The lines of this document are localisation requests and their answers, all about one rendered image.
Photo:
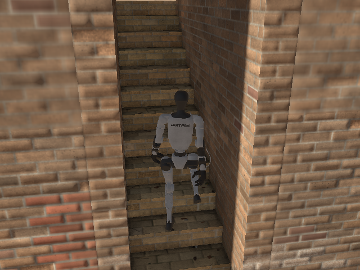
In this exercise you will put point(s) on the right robot upper arm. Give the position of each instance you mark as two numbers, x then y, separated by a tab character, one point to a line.
199	130

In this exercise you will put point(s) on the right robot hand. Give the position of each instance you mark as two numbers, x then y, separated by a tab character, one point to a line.
200	181

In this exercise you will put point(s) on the left robot upper arm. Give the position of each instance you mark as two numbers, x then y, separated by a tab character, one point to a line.
163	119

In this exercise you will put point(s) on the left robot thigh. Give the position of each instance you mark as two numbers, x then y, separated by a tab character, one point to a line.
166	167

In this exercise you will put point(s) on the robot left forearm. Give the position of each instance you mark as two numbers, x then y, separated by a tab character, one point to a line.
155	147

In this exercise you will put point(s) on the left robot hand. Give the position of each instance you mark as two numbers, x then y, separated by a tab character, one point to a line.
158	155

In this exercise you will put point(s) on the robot left foot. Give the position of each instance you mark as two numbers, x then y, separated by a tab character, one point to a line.
169	225

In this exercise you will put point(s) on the robot right forearm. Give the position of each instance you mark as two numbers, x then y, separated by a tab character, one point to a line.
201	157

